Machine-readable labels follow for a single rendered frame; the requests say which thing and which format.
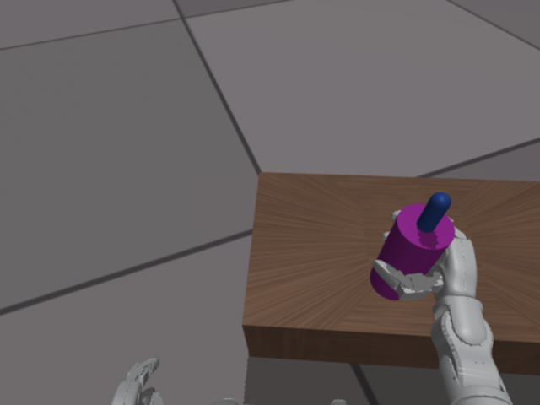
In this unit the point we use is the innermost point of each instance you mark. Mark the right robot hand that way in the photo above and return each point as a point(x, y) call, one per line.
point(455, 272)

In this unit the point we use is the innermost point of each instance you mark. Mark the bottle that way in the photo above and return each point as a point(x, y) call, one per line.
point(419, 236)

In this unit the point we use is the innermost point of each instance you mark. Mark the right robot arm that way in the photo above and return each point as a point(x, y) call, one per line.
point(464, 341)

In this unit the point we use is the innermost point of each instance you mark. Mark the left robot hand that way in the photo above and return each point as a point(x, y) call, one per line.
point(129, 392)

